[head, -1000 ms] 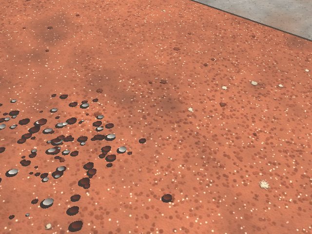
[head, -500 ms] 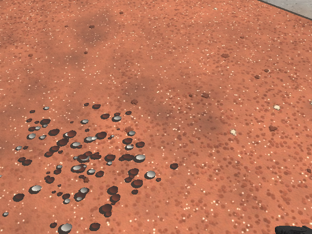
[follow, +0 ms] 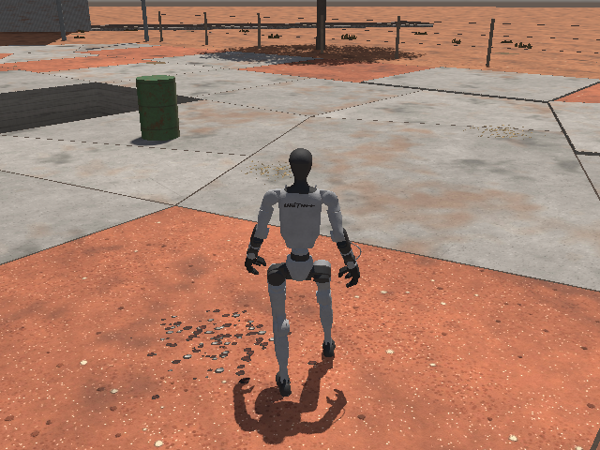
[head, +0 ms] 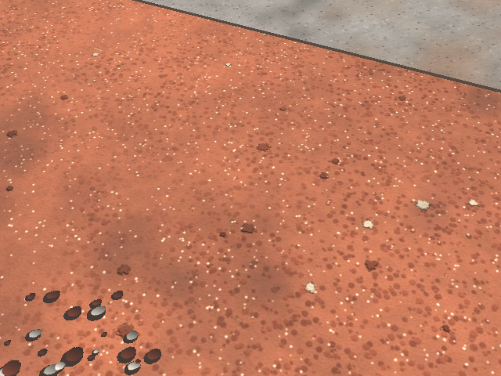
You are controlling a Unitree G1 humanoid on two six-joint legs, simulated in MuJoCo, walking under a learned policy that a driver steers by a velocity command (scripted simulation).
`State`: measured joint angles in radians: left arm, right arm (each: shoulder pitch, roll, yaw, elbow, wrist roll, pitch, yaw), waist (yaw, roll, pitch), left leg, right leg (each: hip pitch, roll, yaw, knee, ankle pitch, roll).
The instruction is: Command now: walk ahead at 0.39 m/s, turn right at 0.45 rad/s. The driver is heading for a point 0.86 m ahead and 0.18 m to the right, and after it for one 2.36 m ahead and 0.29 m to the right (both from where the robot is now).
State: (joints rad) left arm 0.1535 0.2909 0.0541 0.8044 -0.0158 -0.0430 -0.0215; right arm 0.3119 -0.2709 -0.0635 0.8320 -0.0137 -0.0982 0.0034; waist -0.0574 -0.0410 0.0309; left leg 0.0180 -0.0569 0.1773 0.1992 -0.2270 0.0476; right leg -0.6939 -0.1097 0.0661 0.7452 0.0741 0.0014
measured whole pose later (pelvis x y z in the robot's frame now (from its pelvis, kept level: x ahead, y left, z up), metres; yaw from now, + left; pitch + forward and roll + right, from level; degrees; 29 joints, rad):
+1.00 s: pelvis +0.22 -0.02 -0.01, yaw -23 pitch +0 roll +0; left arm 0.19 0.25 0.05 0.72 0.01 0.05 0.01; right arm 0.18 -0.24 -0.03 0.76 -0.02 -0.02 0.00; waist -0.02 0.01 0.03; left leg -0.27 0.02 -0.04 0.51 -0.24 -0.04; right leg -0.20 0.01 0.06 0.50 -0.29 0.01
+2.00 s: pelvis +0.41 -0.07 -0.01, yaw -22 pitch +1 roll +0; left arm -0.01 0.25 0.04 0.79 -0.03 -0.08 -0.04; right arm 0.47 -0.22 -0.03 1.02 0.01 -0.08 -0.01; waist -0.10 -0.03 0.03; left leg 0.15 -0.03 0.02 0.14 -0.31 0.04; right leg -0.61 -0.05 -0.02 0.57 0.03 -0.01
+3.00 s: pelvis +0.97 -0.24 +0.00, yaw +1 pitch +2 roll +0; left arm 0.03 0.29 0.04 0.76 0.00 -0.10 -0.01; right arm 0.34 -0.28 -0.07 0.75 0.02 -0.05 -0.01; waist -0.07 -0.04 0.03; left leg -0.13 -0.11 -0.14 0.35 -0.25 0.08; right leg -0.64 -0.07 0.10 0.59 0.05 0.06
